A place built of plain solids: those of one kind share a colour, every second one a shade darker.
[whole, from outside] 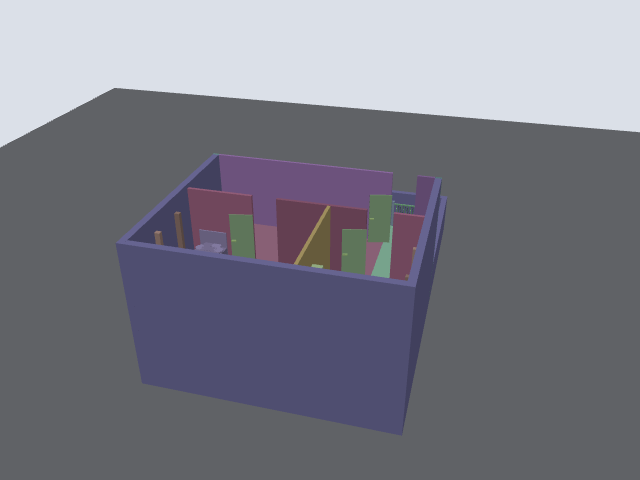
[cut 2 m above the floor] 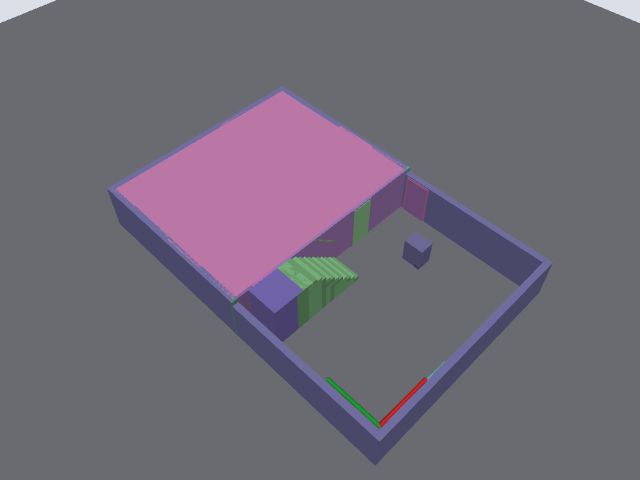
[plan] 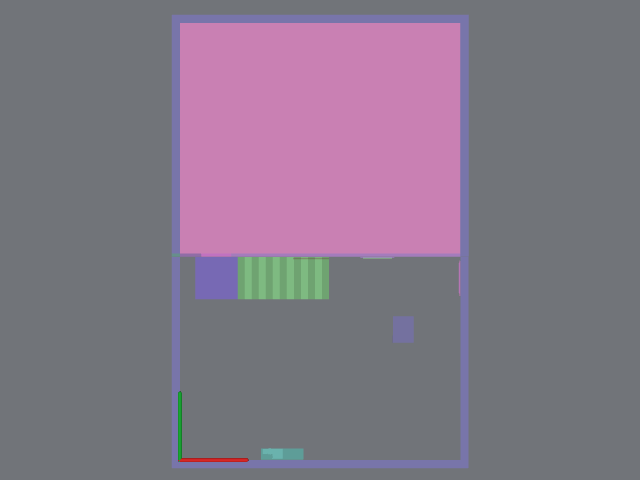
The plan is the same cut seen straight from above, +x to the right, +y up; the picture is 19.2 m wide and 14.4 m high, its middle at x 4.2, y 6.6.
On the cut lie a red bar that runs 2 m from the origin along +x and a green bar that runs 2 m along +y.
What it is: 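A house over a walled back yard; in the yard at the foot of the outdoor stair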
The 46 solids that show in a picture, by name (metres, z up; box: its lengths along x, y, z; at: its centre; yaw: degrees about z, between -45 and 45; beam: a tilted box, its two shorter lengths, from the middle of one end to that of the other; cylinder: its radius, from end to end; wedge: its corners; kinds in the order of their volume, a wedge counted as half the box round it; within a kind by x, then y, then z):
{
 "undercroft_block_1": {"box": [8.66, 7.05, 2.53], "at": [4.2, 9.71, 1.22]},
 "wall_1": {"box": [0.25, 6.09, 1.85], "at": [-0.12, 3.05, 0.88]},
 "wall_2": {"box": [0.25, 7.26, 5.59], "at": [-0.12, 9.73, 2.74]},
 "wall_3": {"box": [8.91, 0.25, 1.85], "at": [4.2, -0.12, 0.88]},
 "wall_4": {"box": [8.91, 0.25, 5.59], "at": [4.2, 13.23, 2.74]},
 "wall_5": {"box": [0.25, 6.09, 1.85], "at": [8.53, 3.05, 0.88]},
 "wall_6": {"box": [0.25, 7.26, 5.59], "at": [8.53, 9.73, 2.74]},
 "step_1": {"box": [0.51, 1.27, 2.52], "at": [1.68, 5.46, 1.21]},
 "step_2": {"box": [0.64, 1.27, 2.33], "at": [1.83, 5.46, 1.11]},
 "step_3": {"box": [0.64, 1.27, 2.14], "at": [2.05, 5.46, 1.02]},
 "step_4": {"box": [0.64, 1.27, 1.95], "at": [2.26, 5.46, 0.93]},
 "step_5": {"box": [0.64, 1.27, 1.76], "at": [2.47, 5.46, 0.83]},
 "step_6": {"box": [0.64, 1.27, 1.57], "at": [2.68, 5.46, 0.73]},
 "step_7": {"box": [0.64, 1.27, 1.38], "at": [2.89, 5.46, 0.64]},
 "step_8": {"box": [0.64, 1.27, 1.19], "at": [3.1, 5.46, 0.55]},
 "step_9": {"box": [0.64, 1.27, 1.0], "at": [3.31, 5.46, 0.45]},
 "step_10": {"box": [0.64, 1.27, 0.81], "at": [3.52, 5.46, 0.35]},
 "step_11": {"box": [0.64, 1.27, 0.62], "at": [3.73, 5.46, 0.26]},
 "step_12": {"box": [0.64, 1.27, 0.43], "at": [3.94, 5.46, 0.17]},
 "step_13": {"box": [0.64, 1.27, 0.24], "at": [4.16, 5.46, 0.07]},
 "head_base_1": {"box": [1.28, 1.27, 2.61], "at": [1.09, 5.46, 1.25]},
 "stair_wall_1": {"box": [0.64, 0.1, 5.59], "at": [0.32, 6.14, 2.74]},
 "stair_wall_2": {"box": [6.87, 0.1, 5.59], "at": [4.97, 6.14, 2.74]},
 "upper_floor_1": {"box": [6.82, 2.75, 0.18], "at": [5.13, 7.57, 2.57]},
 "upper_partition_1": {"box": [1.03, 0.12, 2.78], "at": [0.51, 8.99, 4.0]},
 "upper_partition_2": {"box": [3.17, 0.12, 2.78], "at": [3.51, 8.99, 4.0]},
 "upper_partition_3": {"box": [2.41, 0.12, 2.78], "at": [7.2, 8.99, 4.0]},
 "upper_split_wall_1": {"box": [0.12, 4.05, 2.78], "at": [3.22, 11.08, 4.0]},
 "upper_floor_head_1": {"box": [1.28, 4.11, 0.18], "at": [1.09, 6.88, 2.57]},
 "bin_1": {"box": [0.62, 0.8, 1.06], "at": [6.7, 3.92, 0.48]},
 "planter_1": {"box": [0.33, 0.3, 0.62], "at": [2.92, 0.18, 0.26]},
 "planter_2": {"box": [1.28, 0.34, 0.4], "at": [3.07, 0.18, 0.15]},
 "planter_3": {"box": [0.62, 0.3, 0.62], "at": [3.4, 0.18, 0.26]},
 "back_wall_sill_1": {"box": [0.9, 0.1, 2.53], "at": [1.09, 6.14, 1.22]},
 "doorleaf_door_1": {"box": [0.83, 0.041, 2.08], "at": [1.9, 6.34, 3.65], "yaw": 13.5},
 "doorleaf_door_2": {"box": [0.83, 0.038, 2.08], "at": [2.29, 9.19, 3.65], "yaw": 12.3},
 "doorleaf_door_3": {"box": [0.84, 0.04, 2.08], "at": [6.37, 9.19, 3.65], "yaw": 11.6},
 "back_wall_end_1": {"box": [0.25, 0.1, 5.59], "at": [-0.12, 6.14, 2.74]},
 "curtains_1": {"box": [0.19, 0.16, 2.24], "at": [8.32, 10.11, 3.84]},
 "curtains_2": {"box": [0.19, 0.16, 2.24], "at": [8.32, 11.51, 3.84]},
 "undercroft_leaf_1": {"box": [0.88, 0.05, 2.0], "at": [5.92, 6.07, 0.95]},
 "yard_gate_leaf_1": {"box": [0.05, 0.92, 1.75], "at": [8.38, 5.46, 0.82]},
 "bedstead_bedroom_bed_1": {"box": [1.05, 0.05, 1.21], "at": [7.54, 9.14, 3.22]},
 "undercroft_frame_1": {"box": [1.02, 0.03, 2.06], "at": [5.92, 6.08, 0.98]},
 "yard_gate_frame_1": {"box": [0.03, 1.06, 1.81], "at": [8.39, 5.46, 0.85]},
 "headland_side_guard_newel_1": {"box": [0.09, 0.09, 1.15], "at": [1.62, 4.87, 3.19]}
}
